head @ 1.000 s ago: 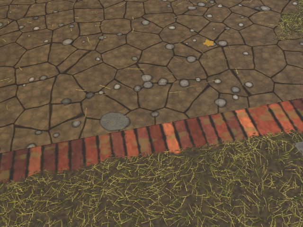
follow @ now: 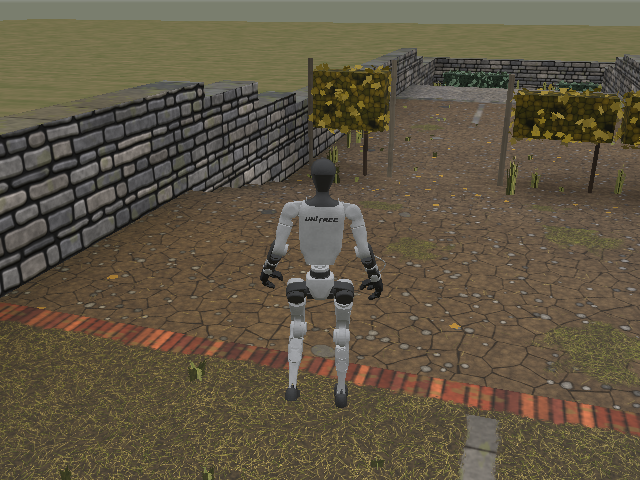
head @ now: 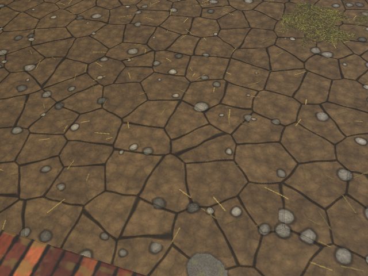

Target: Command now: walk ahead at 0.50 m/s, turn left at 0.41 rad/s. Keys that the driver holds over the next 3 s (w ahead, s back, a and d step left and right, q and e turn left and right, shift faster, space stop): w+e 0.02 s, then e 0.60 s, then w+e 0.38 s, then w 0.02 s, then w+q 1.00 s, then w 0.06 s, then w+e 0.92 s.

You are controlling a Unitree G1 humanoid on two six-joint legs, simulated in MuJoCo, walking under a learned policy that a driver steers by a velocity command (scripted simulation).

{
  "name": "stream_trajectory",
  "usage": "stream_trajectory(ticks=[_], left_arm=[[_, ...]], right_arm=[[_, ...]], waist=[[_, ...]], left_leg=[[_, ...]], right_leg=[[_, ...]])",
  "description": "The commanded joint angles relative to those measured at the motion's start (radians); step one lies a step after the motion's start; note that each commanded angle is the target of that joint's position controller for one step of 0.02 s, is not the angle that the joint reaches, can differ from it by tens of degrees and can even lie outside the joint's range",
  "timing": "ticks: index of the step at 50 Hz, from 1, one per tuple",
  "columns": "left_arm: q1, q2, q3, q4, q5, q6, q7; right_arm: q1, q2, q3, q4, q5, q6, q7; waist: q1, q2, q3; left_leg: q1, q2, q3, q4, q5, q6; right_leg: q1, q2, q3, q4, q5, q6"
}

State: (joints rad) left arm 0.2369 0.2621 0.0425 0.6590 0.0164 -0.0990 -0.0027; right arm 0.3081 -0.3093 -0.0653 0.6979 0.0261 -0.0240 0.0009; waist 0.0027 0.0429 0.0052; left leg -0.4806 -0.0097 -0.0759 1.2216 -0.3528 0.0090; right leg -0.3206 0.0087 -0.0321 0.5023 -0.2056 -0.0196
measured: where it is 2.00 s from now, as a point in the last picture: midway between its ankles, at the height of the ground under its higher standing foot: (249, 202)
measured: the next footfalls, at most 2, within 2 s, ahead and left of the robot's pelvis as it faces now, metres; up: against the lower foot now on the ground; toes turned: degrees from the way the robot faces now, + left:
left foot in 0.28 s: +0.28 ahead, +0.12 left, +0.00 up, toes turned -4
right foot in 0.70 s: +0.19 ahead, -0.13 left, +0.00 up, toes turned -18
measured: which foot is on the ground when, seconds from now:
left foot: up 0.00-0.26, down 0.28-0.70, up 0.72-1.00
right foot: down 0.00-0.30, up 0.32-0.68, down 0.70-1.00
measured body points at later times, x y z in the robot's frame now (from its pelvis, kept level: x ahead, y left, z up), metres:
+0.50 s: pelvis +0.16 +0.02 +0.00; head +0.19 +0.02 +0.45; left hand +0.29 +0.30 -0.12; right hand +0.30 -0.26 -0.09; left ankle +0.24 +0.12 -0.73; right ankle +0.13 -0.12 -0.66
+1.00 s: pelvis +0.23 -0.06 +0.02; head +0.24 -0.10 +0.47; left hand +0.39 +0.19 -0.07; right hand +0.29 -0.39 -0.09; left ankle +0.43 +0.07 -0.68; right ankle +0.15 -0.11 -0.74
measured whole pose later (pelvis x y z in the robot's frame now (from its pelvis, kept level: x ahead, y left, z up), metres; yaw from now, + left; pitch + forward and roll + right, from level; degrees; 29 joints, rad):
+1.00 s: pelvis +0.23 -0.06 +0.02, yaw -26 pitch +2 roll +4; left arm 0.42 0.27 0.05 0.72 -0.01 -0.04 0.03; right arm 0.07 -0.32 -0.10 0.79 0.01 -0.07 0.01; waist 0.05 0.02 -0.01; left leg -0.58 0.01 -0.08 0.68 -0.04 -0.05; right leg -0.11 0.02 0.14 0.31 -0.23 -0.06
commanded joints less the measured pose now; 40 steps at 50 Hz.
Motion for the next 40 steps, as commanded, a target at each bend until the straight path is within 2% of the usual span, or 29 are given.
stream_trajectory(ticks=[1,4,6,8,10,11,13,14,15,16,17,18,19,20,22,24,27,31,33,34,35,36,37,38,39,40], left_arm=[[0.059,0.104,0.031,-0.009,-0.003,-0.017,-0.003],[0.039,0.138,0.038,0.027,-0.013,-0.016,-0.009],[0.024,0.161,0.043,0.041,-0.024,0.0,-0.004],[0.07,0.188,0.051,0.07,-0.034,0.016,0.002],[0.101,0.194,0.053,0.092,-0.04,0.03,0.006],[0.098,0.197,0.054,0.096,-0.044,0.035,0.009],[0.063,0.194,0.055,0.088,-0.053,0.043,0.016],[0.071,0.167,0.048,0.084,-0.048,0.041,0.017],[0.053,0.109,0.028,0.048,-0.022,0.034,0.017],[0.218,0.041,0.004,0.064,-0.02,0.037,0.017],[0.233,0.137,0.028,0.087,-0.035,0.054,0.018],[0.171,0.168,0.043,0.073,-0.046,0.072,0.022],[0.136,0.162,0.047,0.072,-0.043,0.092,0.033],[0.123,0.165,0.054,0.068,-0.035,0.116,0.043],[0.139,0.131,0.053,0.059,-0.031,0.149,0.051],[0.12,0.109,0.052,0.04,-0.028,0.155,0.05],[0.046,0.088,0.04,-0.001,-0.022,0.151,0.032],[0.022,0.122,0.048,-0.032,-0.024,0.155,0.004],[0.078,0.123,0.057,-0.009,-0.025,0.157,-0.005],[0.134,0.142,0.071,0.018,-0.024,0.157,-0.002],[0.217,0.2,0.09,0.039,-0.028,0.153,0.01],[0.22,0.333,0.109,0.003,-0.029,0.136,0.013],[0.186,0.288,0.093,-0.018,0.005,0.1,0.006],[0.12,0.252,0.08,-0.024,0.006,0.075,0.011],[0.077,0.22,0.071,-0.032,-0.01,0.063,0.015],[0.06,0.196,0.063,-0.031,-0.022,0.062,0.021]], right_arm=[[-0.046,-0.041,-0.016,-0.093,-0.003,-0.011,0.003],[-0.095,-0.002,0.001,-0.102,-0.03,-0.017,0.001],[-0.144,0.022,0.015,-0.099,-0.035,-0.032,0.009],[-0.204,0.013,0.014,-0.1,-0.028,-0.041,0.018],[-0.246,-0.008,0.008,-0.11,-0.026,-0.045,0.022],[-0.252,-0.021,0.003,-0.113,-0.027,-0.048,0.022],[-0.191,-0.054,-0.015,-0.094,-0.036,-0.054,0.016],[-0.146,-0.092,-0.028,-0.084,-0.047,-0.056,0.006],[-0.056,-0.165,-0.043,-0.087,-0.069,-0.051,-0.012],[-0.048,-0.182,-0.044,-0.091,-0.075,-0.029,-0.017],[-0.034,-0.123,-0.034,-0.092,-0.052,-0.011,-0.013],[-0.079,-0.089,-0.024,-0.091,-0.038,-0.004,-0.012],[-0.139,-0.064,-0.016,-0.088,-0.031,0.0,-0.013],[-0.189,-0.052,-0.012,-0.087,-0.031,0.004,-0.012],[-0.253,-0.064,-0.018,-0.078,-0.05,0.003,-0.013],[-0.271,-0.065,-0.021,-0.065,-0.052,-0.001,-0.021],[-0.273,-0.089,-0.031,-0.044,-0.043,0.002,-0.033],[-0.254,-0.133,-0.046,-0.016,-0.023,0.017,-0.032],[-0.253,-0.137,-0.05,-0.001,0.0,0.024,-0.027],[-0.24,-0.101,-0.042,0.01,0.002,0.027,-0.024],[-0.243,-0.037,-0.026,0.009,-0.012,0.03,-0.016],[-0.306,-0.015,-0.02,-0.054,-0.028,0.02,-0.013],[-0.391,-0.087,-0.041,-0.071,-0.011,-0.005,-0.011],[-0.362,-0.12,-0.054,-0.062,0.005,-0.022,-0.007],[-0.314,-0.127,-0.061,-0.029,-0.007,-0.03,-0.01],[-0.297,-0.123,-0.062,-0.009,-0.027,-0.037,-0.013]], waist=[[0.024,-0.16,0.0],[-0.006,-0.126,0.018],[0.006,-0.129,-0.008],[0.035,-0.144,-0.035],[0.044,-0.152,-0.044],[0.036,-0.157,-0.047],[-0.015,-0.153,-0.075],[-0.031,-0.129,-0.11],[-0.063,-0.007,-0.226],[-0.014,0.217,-0.353],[-0.044,0.152,-0.373],[-0.035,0.119,-0.274],[-0.016,0.08,-0.208],[0.001,0.089,-0.153],[0.039,0.12,-0.097],[0.042,0.116,-0.087],[0.022,0.1,-0.104],[0.018,0.101,-0.111],[0.048,0.071,-0.114],[0.061,0.027,-0.101],[0.08,-0.17,-0.051],[0.082,-0.387,0.023],[0.114,-0.28,0.047],[0.06,-0.26,0.068],[0.027,-0.223,0.056],[0.02,-0.209,0.034]], left_leg=[[-0.204,0.08,-0.04,-0.045,0.061,-0.003],[-0.181,0.077,0.009,-0.254,0.085,-0.022],[-0.087,0.061,0.048,-0.428,0.19,-0.032],[-0.014,0.023,0.063,-0.546,0.297,-0.042],[0.021,0.001,0.05,-0.63,0.331,-0.033],[0.044,-0.005,0.041,-0.67,0.333,-0.021],[0.184,-0.013,0.045,-0.793,0.426,0.015],[0.313,0.03,0.024,-0.829,0.565,0.047],[0.543,0.222,-0.127,-0.755,0.954,0.115],[0.748,0.473,-0.342,-0.71,1.155,0.29],[0.68,0.449,-0.352,-0.747,0.958,0.306],[0.608,0.394,-0.282,-0.79,0.761,0.278],[0.518,0.348,-0.23,-0.834,0.59,0.248],[0.41,0.327,-0.188,-0.878,0.479,0.235],[0.223,0.287,-0.085,-0.949,0.388,0.228],[0.188,0.283,-0.02,-0.967,0.373,0.231],[0.208,0.301,0.033,-0.959,0.388,0.231],[0.252,0.339,0.048,-0.92,0.351,0.205],[0.192,0.313,0.084,-0.88,0.065,0.145],[0.106,0.272,0.123,-0.801,-0.112,0.095],[-0.062,0.173,0.232,-0.523,-0.234,0.013],[-0.38,-0.001,0.196,-0.252,-0.319,-0.045],[-0.421,0.025,0.018,-0.16,-0.231,-0.012],[-0.418,0.053,-0.008,-0.174,-0.106,0.014],[-0.391,0.07,-0.008,-0.196,-0.011,0.013],[-0.363,0.076,-0.007,-0.234,0.063,0.002]], right_leg=[[0.185,-0.241,0.289,-0.296,0.034,-0.158],[0.175,-0.241,0.205,-0.285,0.466,-0.2],[0.156,-0.202,0.128,-0.257,0.611,-0.183],[0.173,-0.187,0.115,-0.231,0.624,-0.169],[0.206,-0.195,0.144,-0.19,0.589,-0.158],[0.215,-0.199,0.167,-0.163,0.562,-0.148],[0.193,-0.175,0.191,-0.073,0.485,-0.107],[0.143,-0.124,0.175,0.012,0.43,-0.069],[-0.007,-0.05,0.13,0.23,0.143,-0.018],[-0.236,0.034,0.087,0.51,-0.509,0.04],[-0.266,0.003,0.141,0.634,-0.529,0.062],[-0.333,-0.022,0.12,0.694,-0.471,0.075],[-0.352,-0.048,0.105,0.696,-0.407,0.09],[-0.325,-0.065,0.106,0.689,-0.352,0.105],[-0.21,-0.064,0.071,0.671,-0.266,0.12],[-0.172,-0.07,0.053,0.596,-0.215,0.114],[-0.112,-0.09,0.041,0.429,-0.147,0.088],[-0.031,-0.079,0.005,0.271,-0.126,0.042],[0.095,-0.04,-0.042,0.123,-0.063,-0.01],[0.184,-0.013,-0.037,0.077,-0.101,-0.046],[0.256,-0.136,0.185,-0.096,-0.257,-0.123],[0.271,-0.357,0.673,-0.281,-0.498,-0.296],[0.219,-0.372,0.757,-0.381,-0.616,-0.325],[0.208,-0.35,0.688,-0.383,-0.585,-0.274],[0.219,-0.312,0.603,-0.352,-0.487,-0.226],[0.229,-0.28,0.535,-0.339,-0.403,-0.194]])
